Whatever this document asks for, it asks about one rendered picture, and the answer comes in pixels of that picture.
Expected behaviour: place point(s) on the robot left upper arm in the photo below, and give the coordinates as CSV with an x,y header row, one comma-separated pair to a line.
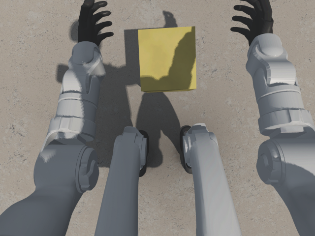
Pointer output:
x,y
62,174

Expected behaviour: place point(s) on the robot right forearm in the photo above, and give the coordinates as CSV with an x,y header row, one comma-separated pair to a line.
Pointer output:
x,y
281,109

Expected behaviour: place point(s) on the robot left hand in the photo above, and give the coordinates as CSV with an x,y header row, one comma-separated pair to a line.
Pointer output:
x,y
87,30

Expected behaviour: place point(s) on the robot right thigh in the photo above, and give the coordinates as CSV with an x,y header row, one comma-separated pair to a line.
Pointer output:
x,y
214,206

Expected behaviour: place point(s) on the carton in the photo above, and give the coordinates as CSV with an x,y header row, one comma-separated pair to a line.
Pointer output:
x,y
167,58

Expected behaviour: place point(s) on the robot right hand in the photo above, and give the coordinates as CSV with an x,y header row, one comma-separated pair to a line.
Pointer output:
x,y
261,22

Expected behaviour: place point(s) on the robot thigh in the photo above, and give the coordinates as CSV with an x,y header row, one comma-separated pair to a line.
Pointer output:
x,y
118,215
214,206

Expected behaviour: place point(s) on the robot right upper arm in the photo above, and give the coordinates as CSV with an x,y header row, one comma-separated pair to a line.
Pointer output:
x,y
288,164

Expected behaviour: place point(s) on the robot left forearm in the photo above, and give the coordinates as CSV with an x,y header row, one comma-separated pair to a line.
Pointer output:
x,y
74,123

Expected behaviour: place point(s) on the robot left thigh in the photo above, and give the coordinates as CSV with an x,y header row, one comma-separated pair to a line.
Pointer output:
x,y
118,215

